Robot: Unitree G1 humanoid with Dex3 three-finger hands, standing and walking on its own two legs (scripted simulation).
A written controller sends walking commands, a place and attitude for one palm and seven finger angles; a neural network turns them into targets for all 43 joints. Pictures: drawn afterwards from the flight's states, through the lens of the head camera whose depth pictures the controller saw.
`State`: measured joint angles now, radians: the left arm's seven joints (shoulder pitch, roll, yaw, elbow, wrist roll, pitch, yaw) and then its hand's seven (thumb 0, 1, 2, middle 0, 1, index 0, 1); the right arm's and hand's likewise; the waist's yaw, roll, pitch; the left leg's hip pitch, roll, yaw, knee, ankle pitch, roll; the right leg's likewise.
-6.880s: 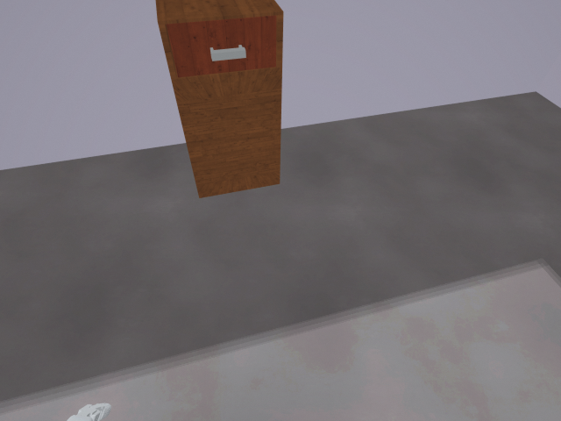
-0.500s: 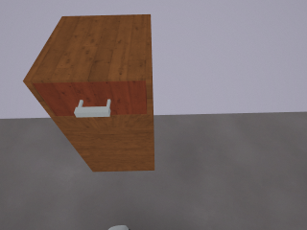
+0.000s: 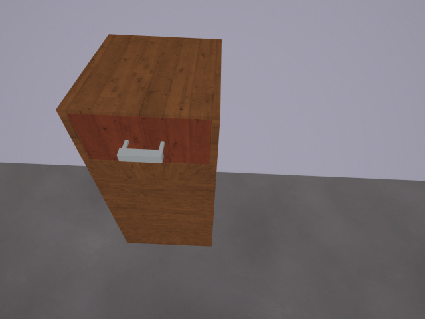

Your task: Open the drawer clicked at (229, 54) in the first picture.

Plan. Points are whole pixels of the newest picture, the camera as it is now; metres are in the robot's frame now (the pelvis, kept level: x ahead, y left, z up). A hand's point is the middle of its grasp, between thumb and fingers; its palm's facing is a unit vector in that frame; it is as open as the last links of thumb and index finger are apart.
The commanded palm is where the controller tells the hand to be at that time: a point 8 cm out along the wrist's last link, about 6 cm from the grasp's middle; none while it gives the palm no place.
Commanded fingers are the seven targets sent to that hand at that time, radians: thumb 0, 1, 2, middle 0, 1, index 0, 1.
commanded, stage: come to a stop and stand still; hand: left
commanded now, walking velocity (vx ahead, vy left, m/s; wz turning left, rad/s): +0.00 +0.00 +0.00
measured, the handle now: (142, 149) +0.53 +0.24 -0.05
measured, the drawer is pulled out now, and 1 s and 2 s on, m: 0.00 0.00 0.00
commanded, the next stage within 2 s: look again from close up in 0.28 s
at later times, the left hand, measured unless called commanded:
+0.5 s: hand out of the picture -0.01 +0.17 -0.18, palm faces +0.00 -0.99 -0.17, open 7.4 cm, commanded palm none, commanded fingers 0.00 0.90 0.90 -0.20 -0.30 -0.20 -0.30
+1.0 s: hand out of the picture +0.02 +0.17 -0.17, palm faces -0.05 -0.97 -0.24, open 7.3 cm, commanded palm +0.11 +0.22 -0.07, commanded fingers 0.00 0.83 0.87 -0.20 -0.34 -0.20 -0.34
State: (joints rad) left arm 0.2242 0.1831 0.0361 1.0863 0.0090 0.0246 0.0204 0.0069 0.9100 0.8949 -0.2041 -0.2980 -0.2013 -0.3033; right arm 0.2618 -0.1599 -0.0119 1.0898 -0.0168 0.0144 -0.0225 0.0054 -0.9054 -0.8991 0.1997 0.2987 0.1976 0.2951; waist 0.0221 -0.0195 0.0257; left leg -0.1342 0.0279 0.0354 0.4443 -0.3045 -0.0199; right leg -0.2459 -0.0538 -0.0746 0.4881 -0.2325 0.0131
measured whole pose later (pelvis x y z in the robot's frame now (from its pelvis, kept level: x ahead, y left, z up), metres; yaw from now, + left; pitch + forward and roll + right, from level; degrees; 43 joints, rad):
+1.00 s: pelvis +0.01 -0.01 +0.00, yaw -2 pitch -1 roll +0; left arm 0.31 0.15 -0.02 0.98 0.05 0.03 0.04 0.01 0.92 0.89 -0.20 -0.30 -0.20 -0.30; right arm 0.33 -0.16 0.03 1.07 0.00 -0.02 -0.03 0.01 -0.90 -0.90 0.20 0.30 0.20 0.30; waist 0.01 0.03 0.04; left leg -0.12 0.05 0.06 0.48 -0.33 -0.03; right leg -0.25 -0.03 -0.06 0.52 -0.26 0.00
